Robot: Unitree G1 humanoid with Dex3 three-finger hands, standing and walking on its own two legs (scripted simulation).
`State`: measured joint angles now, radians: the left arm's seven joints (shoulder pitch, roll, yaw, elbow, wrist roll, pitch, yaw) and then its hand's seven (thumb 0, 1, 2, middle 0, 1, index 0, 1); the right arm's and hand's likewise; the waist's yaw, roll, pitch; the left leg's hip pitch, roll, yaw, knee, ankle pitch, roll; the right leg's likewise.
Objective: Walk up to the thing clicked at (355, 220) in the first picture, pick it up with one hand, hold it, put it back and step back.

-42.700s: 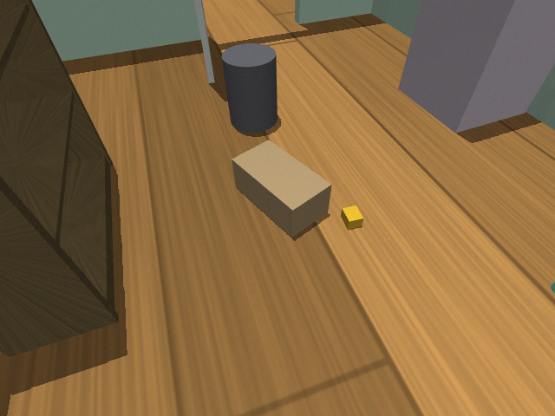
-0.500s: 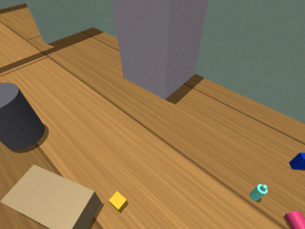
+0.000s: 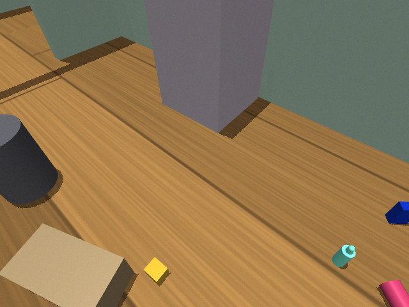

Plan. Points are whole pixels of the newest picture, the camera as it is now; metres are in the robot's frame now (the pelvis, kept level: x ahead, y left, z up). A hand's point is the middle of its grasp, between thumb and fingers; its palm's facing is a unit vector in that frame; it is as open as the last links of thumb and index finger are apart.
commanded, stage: stand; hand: left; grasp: from above
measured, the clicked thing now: (156, 271) +0.43 +0.26 -0.75
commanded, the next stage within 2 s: step back in 1.38 s
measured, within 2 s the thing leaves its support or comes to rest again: neither
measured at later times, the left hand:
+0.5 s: hand out of the picture +0.09 +0.24 -0.16, palm faces +0.01 -0.94 -0.34, open 7.4 cm
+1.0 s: hand out of the picture +0.07 +0.24 -0.16, palm faces -0.01 -0.94 -0.33, open 7.4 cm
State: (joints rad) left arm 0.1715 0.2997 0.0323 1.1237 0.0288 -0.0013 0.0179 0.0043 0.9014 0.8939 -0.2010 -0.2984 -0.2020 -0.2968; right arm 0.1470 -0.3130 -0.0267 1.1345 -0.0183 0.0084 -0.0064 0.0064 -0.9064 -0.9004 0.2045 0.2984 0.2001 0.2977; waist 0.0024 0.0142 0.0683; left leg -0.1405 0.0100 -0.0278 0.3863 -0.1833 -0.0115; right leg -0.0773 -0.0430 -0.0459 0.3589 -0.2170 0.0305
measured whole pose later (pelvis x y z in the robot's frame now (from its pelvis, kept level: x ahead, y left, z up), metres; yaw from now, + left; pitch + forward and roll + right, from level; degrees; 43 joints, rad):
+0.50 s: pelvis +0.01 +0.00 +0.00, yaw +0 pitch -3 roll +0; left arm 0.11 0.31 0.03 1.13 0.02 0.00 0.01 0.00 0.90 0.89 -0.20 -0.30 -0.20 -0.30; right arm 0.10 -0.32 -0.01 1.14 -0.01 0.00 -0.01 0.01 -0.91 -0.90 0.21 0.30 0.20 0.30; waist 0.00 0.01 0.06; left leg -0.11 0.01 -0.02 0.35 -0.18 -0.02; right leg -0.05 -0.04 -0.04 0.32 -0.21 0.03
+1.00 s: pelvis +0.01 -0.01 +0.00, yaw +0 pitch -2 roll +0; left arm 0.13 0.32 0.02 1.14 0.02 0.00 0.00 0.00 0.90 0.89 -0.20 -0.30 -0.20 -0.30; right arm 0.12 -0.33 -0.01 1.16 -0.01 0.00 0.00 0.01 -0.91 -0.90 0.21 0.30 0.20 0.30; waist 0.00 0.01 0.05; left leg -0.12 0.02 -0.03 0.33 -0.17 -0.02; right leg -0.07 -0.04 -0.05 0.32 -0.21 0.02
